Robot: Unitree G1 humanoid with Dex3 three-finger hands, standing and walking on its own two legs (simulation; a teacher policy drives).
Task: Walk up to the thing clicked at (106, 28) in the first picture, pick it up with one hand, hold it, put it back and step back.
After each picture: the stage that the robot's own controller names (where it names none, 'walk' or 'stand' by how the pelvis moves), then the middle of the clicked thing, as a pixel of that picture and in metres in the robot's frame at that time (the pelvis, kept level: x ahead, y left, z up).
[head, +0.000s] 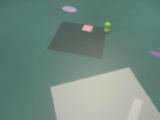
stand; (107, 27) +1.70 -0.33 -0.72
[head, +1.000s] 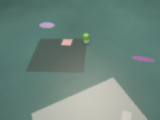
walk; (86, 38) +1.59 +0.08 -0.69
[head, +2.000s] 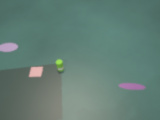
walk; (60, 65) +1.01 +0.29 -0.72
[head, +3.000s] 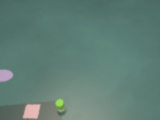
walk; (60, 106) +0.62 +0.24 -0.72
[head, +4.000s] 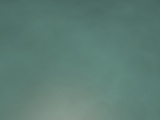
stand; out of the picture +0.41 +0.21 -0.70
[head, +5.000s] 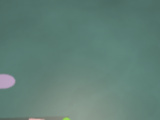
walk; out of the picture +0.41 +0.15 -0.72
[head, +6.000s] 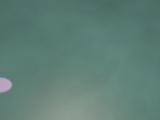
stand; out of the picture +0.38 +0.09 -0.71
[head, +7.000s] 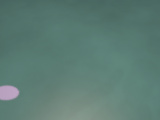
stand; out of the picture +0.40 +0.09 -0.73
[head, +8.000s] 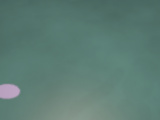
stand; out of the picture +0.39 +0.07 -0.73
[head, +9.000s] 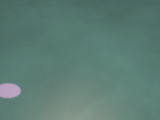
stand; out of the picture +0.38 +0.07 -0.73
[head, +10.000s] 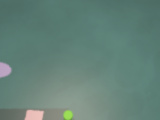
go down; (68, 117) +0.40 +0.06 -0.69
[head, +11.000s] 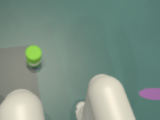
go down; (33, 56) +0.49 +0.09 -0.31
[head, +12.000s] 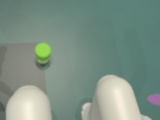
close in; (42, 53) +0.49 +0.09 -0.30
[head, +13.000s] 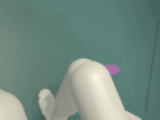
close in; out of the picture +0.50 +0.15 -0.26
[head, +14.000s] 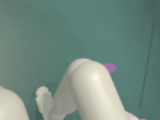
close; out of the picture +0.47 +0.15 -0.26
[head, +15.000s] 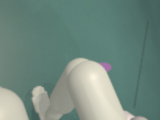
close; out of the picture +0.40 +0.12 -0.29
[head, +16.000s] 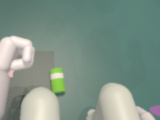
lift; (57, 80) +0.40 +0.06 -0.36
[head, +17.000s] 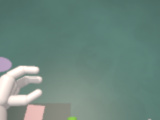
go down; out of the picture +0.35 +0.03 -0.65
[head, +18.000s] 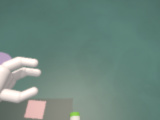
hold; out of the picture +0.35 +0.03 -0.60
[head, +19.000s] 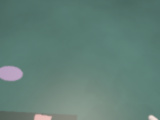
stand; out of the picture +0.31 +0.03 -0.68
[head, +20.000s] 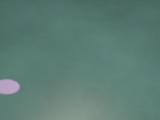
hold; out of the picture +0.31 +0.01 -0.68
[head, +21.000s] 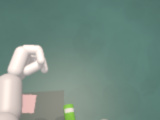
crouch; (69, 114) +0.34 +0.03 -0.60
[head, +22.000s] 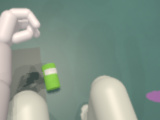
lower; (50, 76) +0.42 +0.04 -0.33
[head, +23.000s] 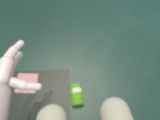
hold; (76, 94) +0.39 +0.00 -0.45
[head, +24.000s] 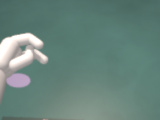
hold; out of the picture +0.33 +0.02 -0.66
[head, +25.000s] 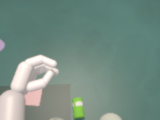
lower; (78, 107) +0.37 +0.01 -0.55
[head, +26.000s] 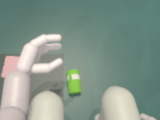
withdraw; (73, 81) +0.40 +0.00 -0.38
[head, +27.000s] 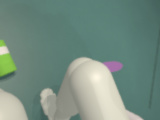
lower; (0, 58) +0.43 +0.06 -0.27
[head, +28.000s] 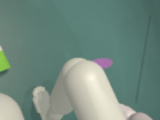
lower; out of the picture +0.42 +0.07 -0.29
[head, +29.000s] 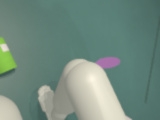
lower; (0, 55) +0.43 +0.06 -0.30
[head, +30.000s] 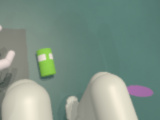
stand; (46, 62) +0.43 +0.04 -0.33
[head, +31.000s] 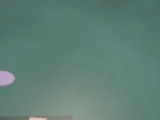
stand; out of the picture +0.34 -0.03 -0.66
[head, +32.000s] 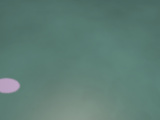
stand; out of the picture +0.32 -0.04 -0.68
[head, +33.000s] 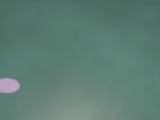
stand; out of the picture +0.33 -0.05 -0.68
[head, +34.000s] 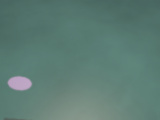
stand; out of the picture +0.34 -0.06 -0.74
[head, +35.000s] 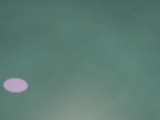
stand; out of the picture +0.32 -0.05 -0.75
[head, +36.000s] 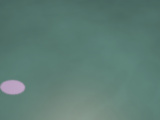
walk; out of the picture +0.32 -0.05 -0.75
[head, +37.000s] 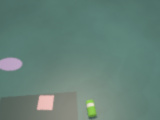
walk; (91, 108) +0.50 -0.03 -0.73
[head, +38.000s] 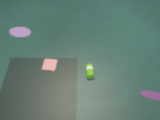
walk; (89, 71) +0.79 -0.05 -0.72
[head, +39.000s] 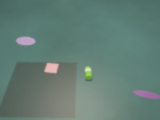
stand; (88, 73) +0.96 -0.04 -0.73
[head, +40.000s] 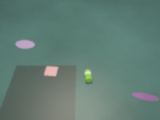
stand; (88, 75) +0.96 -0.06 -0.75
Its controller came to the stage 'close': yes
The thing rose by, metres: 0.01
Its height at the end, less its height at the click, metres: -0.02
